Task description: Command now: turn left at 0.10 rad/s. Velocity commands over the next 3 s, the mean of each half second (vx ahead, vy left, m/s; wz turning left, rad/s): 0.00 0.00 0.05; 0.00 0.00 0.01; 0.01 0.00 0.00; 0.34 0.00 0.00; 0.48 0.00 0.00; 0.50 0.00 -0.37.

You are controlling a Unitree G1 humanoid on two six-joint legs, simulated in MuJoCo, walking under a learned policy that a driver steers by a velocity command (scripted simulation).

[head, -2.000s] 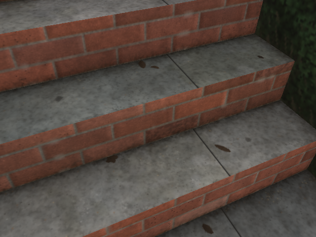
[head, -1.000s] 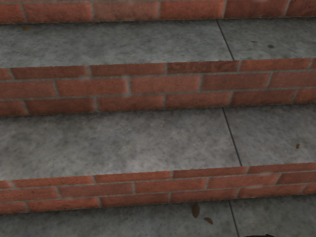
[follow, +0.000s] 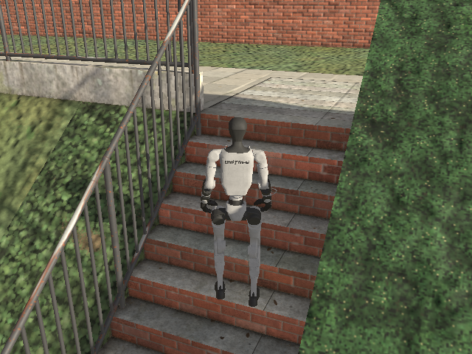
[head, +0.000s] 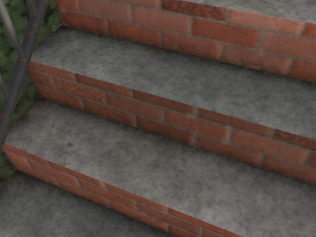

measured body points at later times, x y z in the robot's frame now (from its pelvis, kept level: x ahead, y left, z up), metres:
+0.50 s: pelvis +0.00 +0.01 +0.02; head +0.01 +0.01 +0.47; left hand +0.07 +0.26 -0.11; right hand +0.10 -0.21 -0.11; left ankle +0.03 +0.11 -0.72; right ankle -0.05 -0.12 -0.72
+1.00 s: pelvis -0.02 +0.00 +0.02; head -0.02 +0.00 +0.47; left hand -0.03 +0.22 -0.13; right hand -0.02 -0.22 -0.13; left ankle +0.03 +0.11 -0.72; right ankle -0.05 -0.12 -0.72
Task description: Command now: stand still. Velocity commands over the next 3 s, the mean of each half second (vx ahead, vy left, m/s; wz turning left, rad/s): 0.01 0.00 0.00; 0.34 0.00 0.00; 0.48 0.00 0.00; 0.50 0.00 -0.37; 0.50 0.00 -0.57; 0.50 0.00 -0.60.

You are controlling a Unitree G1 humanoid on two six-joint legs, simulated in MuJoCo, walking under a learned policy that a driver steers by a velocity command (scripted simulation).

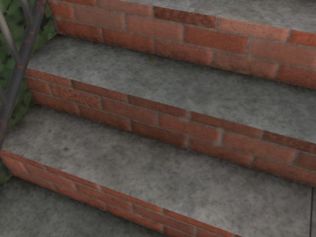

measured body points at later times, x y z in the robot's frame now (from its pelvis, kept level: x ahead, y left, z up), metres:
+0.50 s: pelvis +0.01 -0.01 +0.00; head +0.01 -0.02 +0.45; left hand -0.01 +0.20 -0.15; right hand -0.01 -0.22 -0.16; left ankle +0.05 +0.11 -0.74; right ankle -0.03 -0.12 -0.74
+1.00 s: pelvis +0.15 +0.02 +0.01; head +0.15 +0.02 +0.46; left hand +0.38 +0.18 -0.07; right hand +0.02 -0.18 -0.14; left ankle +0.08 +0.11 -0.74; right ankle +0.17 -0.08 -0.36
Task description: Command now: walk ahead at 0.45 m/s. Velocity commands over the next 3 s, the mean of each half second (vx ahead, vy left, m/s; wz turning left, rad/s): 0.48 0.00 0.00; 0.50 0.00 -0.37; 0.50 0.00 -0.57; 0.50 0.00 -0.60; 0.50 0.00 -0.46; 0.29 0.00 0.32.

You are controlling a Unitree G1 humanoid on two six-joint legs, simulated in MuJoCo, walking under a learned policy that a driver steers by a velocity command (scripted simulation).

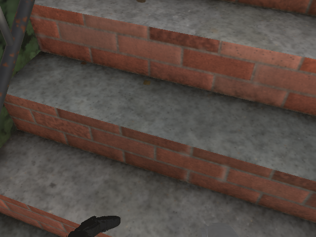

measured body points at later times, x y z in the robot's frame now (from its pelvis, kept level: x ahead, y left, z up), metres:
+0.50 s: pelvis +0.17 +0.00 +0.18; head +0.18 -0.01 +0.63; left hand +0.11 +0.22 +0.03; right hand +0.34 -0.17 +0.06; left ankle +0.24 +0.12 -0.28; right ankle +0.15 -0.09 -0.55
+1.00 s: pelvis +0.42 +0.13 +0.34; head +0.42 +0.13 +0.79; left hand +0.51 +0.36 +0.19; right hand +0.39 -0.10 +0.18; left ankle +0.45 +0.22 -0.35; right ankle +0.38 -0.01 -0.09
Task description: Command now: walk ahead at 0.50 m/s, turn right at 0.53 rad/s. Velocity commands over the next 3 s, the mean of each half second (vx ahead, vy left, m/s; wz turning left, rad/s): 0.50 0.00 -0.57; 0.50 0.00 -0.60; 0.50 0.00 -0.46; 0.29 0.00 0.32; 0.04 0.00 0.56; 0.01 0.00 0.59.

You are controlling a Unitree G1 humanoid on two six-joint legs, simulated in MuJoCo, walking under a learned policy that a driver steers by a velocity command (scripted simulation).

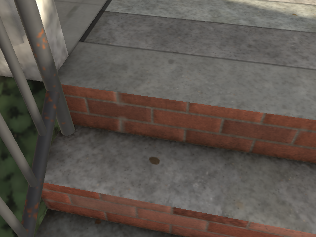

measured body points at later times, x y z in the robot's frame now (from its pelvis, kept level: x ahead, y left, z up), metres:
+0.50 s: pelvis +0.22 -0.03 +0.13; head +0.22 -0.02 +0.58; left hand +0.43 +0.14 +0.01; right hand +0.15 -0.25 -0.02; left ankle +0.09 +0.12 -0.49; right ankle +0.24 -0.13 -0.50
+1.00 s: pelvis +0.47 -0.05 +0.37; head +0.45 -0.03 +0.82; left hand +0.69 +0.11 +0.23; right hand +0.41 -0.32 +0.24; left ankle +0.55 +0.02 -0.31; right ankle +0.36 -0.16 -0.15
